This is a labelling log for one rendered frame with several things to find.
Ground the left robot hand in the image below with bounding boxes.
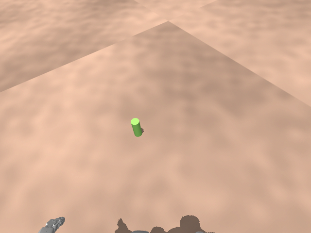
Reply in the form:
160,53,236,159
38,217,65,233

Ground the can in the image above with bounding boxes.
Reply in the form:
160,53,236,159
131,118,142,137

